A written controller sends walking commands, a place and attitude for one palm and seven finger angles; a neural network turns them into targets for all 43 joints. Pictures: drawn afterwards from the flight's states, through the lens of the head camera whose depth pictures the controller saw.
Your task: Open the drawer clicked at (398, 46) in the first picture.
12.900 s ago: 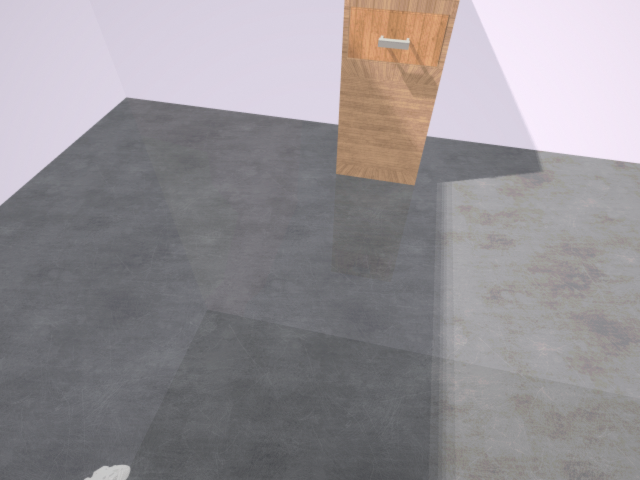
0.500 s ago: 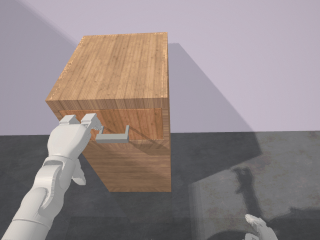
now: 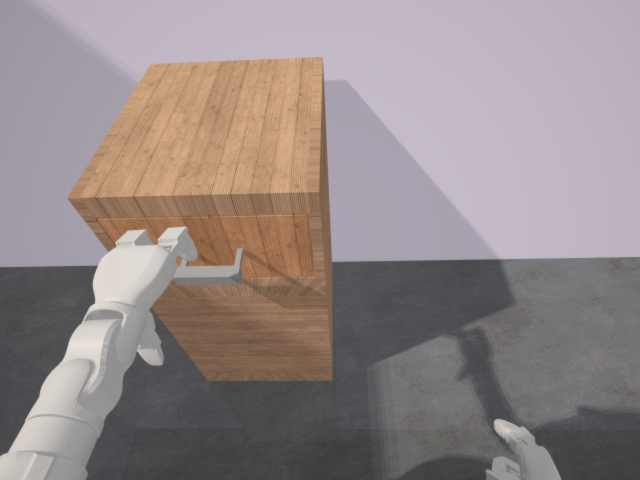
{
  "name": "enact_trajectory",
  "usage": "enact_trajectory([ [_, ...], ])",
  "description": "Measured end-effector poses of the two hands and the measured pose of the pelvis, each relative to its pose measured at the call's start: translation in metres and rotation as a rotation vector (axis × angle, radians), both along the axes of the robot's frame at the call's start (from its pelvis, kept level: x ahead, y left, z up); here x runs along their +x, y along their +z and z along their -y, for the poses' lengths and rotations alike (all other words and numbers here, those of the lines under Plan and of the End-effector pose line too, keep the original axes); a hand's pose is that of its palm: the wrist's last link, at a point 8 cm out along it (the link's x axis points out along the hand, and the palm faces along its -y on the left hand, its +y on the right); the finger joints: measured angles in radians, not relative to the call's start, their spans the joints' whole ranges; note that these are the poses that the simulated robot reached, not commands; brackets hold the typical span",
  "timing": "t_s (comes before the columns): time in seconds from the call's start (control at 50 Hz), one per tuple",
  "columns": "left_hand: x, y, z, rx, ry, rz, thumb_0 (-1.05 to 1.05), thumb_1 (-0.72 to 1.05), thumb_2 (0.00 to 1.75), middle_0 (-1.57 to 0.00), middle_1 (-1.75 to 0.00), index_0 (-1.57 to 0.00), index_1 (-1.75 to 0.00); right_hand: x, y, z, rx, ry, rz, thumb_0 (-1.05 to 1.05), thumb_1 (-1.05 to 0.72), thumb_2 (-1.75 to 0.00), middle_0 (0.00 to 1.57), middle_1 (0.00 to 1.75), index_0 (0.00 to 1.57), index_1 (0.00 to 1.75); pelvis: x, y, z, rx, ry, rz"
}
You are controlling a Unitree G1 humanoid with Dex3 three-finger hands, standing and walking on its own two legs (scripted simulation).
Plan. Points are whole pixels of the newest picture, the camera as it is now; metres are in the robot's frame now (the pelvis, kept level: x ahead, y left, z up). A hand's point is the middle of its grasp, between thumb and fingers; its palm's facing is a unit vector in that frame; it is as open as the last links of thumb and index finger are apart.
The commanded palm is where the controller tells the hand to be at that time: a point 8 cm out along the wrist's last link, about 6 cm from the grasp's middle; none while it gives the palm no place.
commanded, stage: move the hooked fingers above the handle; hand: left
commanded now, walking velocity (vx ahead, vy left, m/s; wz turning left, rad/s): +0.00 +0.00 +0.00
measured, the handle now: (211, 264) +0.46 +0.26 -0.08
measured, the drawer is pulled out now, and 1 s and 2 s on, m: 0.00 0.00 0.00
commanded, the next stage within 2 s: lower the fingers behind the handle in 2.00 s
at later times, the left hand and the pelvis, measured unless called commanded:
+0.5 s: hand (179, 283) +0.36 +0.25 +0.01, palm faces -0.04 -0.04 -1.00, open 13.8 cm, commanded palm +0.35 +0.25 +0.07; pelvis -0.01 +0.01 -0.01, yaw -1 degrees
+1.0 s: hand (194, 271) +0.41 +0.25 -0.02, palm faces -0.06 -0.02 -1.00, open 13.8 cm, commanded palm +0.39 +0.25 +0.03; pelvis -0.01 +0.01 -0.02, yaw -1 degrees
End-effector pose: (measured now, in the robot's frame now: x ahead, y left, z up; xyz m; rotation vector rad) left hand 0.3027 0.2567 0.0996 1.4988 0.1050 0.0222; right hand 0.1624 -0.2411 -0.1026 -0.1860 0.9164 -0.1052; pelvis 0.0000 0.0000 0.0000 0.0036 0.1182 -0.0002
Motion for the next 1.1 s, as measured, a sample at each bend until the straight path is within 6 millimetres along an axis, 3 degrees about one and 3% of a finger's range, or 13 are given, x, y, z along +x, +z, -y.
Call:
enact_trajectory([
  [0.3, 0.023, -0.020, 0.001, 0.012, -0.011, 0.015, 0.00, -0.49, 0.30, -0.32, -1.20, -0.32, -1.20, -0.045, -0.016, 0.008, -0.011, -0.087, -0.114, 0.01, -0.91, -0.90, 0.20, 0.30, 0.20, 0.30, 0.000, -0.006, -0.007, -0.002, -0.015, -0.049],
  [0.58, 0.050, -0.037, 0.005, 0.031, -0.023, 0.008, 0.00, -0.49, 0.30, -0.32, -1.20, -0.32, -1.20, -0.072, -0.025, 0.003, -0.013, -0.118, -0.160, 0.01, -0.91, -0.90, 0.20, 0.30, 0.20, 0.30, -0.007, -0.012, -0.013, -0.005, -0.017, -0.087],
  [1.1, 0.094, -0.072, 0.008, 0.049, -0.025, -0.018, 0.00, -0.49, 0.30, -0.32, -1.20, -0.32, -1.20, -0.135, -0.042, 0.016, -0.056, -0.192, -0.332, 0.01, -0.91, -0.90, 0.20, 0.30, 0.20, 0.30, -0.013, -0.027, -0.015, -0.014, -0.024, -0.191],
])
